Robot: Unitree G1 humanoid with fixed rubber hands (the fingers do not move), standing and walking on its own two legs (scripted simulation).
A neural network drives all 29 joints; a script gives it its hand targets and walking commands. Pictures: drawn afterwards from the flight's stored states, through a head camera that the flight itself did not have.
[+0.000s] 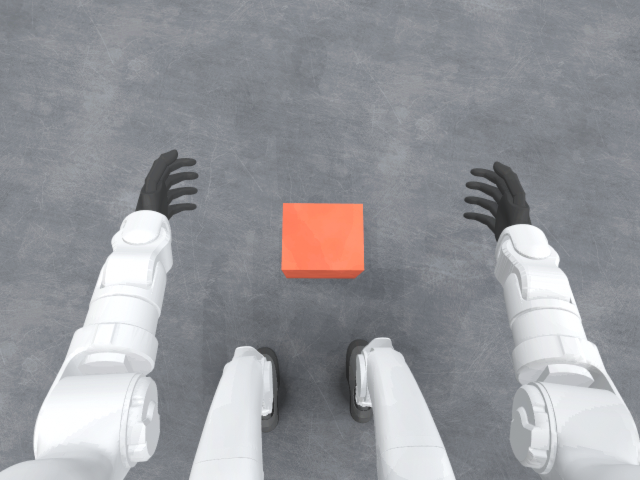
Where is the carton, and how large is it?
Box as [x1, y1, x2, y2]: [282, 203, 363, 278]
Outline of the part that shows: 283,203 282,270 286,277 354,278 363,270 362,204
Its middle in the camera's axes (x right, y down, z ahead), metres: +0.00 +0.01 +0.99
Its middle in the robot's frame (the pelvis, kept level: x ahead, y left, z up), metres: +0.46 -0.03 -0.59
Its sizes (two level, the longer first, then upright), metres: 0.189 0.158 0.193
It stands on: the floor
